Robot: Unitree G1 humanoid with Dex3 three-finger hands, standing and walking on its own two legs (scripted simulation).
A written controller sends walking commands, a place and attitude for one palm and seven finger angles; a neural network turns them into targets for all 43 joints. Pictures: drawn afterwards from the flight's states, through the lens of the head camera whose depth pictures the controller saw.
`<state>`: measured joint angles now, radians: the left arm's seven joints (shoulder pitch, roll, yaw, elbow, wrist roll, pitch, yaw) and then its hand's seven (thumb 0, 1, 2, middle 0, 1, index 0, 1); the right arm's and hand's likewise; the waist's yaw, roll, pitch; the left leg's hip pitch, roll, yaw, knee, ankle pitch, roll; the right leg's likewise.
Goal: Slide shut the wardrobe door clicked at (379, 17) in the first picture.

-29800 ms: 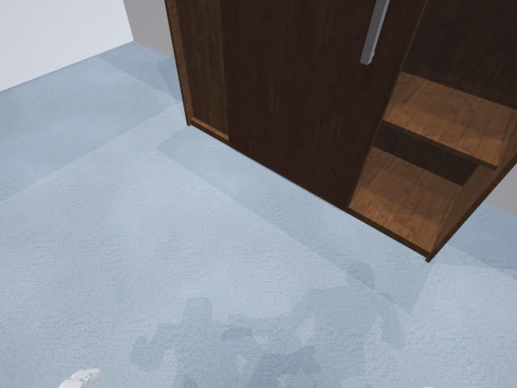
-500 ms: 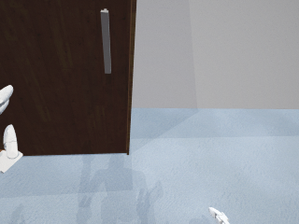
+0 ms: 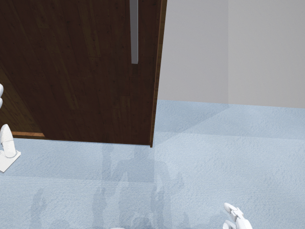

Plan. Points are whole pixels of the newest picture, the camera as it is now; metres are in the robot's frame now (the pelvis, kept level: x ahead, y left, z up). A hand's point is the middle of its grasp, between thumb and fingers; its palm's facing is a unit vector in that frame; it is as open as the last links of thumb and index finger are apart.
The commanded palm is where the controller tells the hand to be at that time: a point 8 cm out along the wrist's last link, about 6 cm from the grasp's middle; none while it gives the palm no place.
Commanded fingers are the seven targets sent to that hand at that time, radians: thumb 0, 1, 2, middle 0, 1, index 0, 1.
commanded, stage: stop stepping back and stand still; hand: left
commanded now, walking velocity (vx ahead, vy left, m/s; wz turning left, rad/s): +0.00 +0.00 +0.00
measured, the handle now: (134, 31) +0.80 +0.13 +0.15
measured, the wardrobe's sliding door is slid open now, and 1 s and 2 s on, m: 0.00 0.00 0.00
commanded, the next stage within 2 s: let the arm hang, fingers relaxed in 0.42 s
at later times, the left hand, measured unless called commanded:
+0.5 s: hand (21, 139) +0.23 +0.28 +0.17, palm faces +0.41 -0.78 -0.48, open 7.4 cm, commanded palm none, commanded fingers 0.00 0.90 0.90 -0.20 -0.30 -0.20 -0.30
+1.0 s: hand out of the picture +0.00 +0.23 -0.16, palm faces +0.00 -0.98 -0.21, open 7.1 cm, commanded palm none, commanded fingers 0.00 0.90 0.90 -0.20 -0.30 -0.20 -0.30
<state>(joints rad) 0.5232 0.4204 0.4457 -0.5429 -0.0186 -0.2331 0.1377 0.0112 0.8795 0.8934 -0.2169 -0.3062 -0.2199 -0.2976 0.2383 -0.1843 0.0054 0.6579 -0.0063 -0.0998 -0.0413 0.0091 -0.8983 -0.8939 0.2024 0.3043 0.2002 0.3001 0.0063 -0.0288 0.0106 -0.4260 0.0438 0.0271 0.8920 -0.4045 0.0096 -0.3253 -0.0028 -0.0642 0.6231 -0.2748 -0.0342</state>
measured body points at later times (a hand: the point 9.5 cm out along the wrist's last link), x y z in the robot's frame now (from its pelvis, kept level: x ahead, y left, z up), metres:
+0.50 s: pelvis +0.03 +0.01 +0.01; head +0.05 +0.02 +0.46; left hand +0.21 +0.32 +0.20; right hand +0.20 -0.22 -0.06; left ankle +0.04 +0.13 -0.72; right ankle +0.03 -0.11 -0.72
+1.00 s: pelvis +0.01 +0.03 +0.02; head +0.04 +0.04 +0.47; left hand +0.00 +0.28 -0.14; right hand +0.00 -0.21 -0.13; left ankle +0.04 +0.13 -0.72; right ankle +0.03 -0.11 -0.72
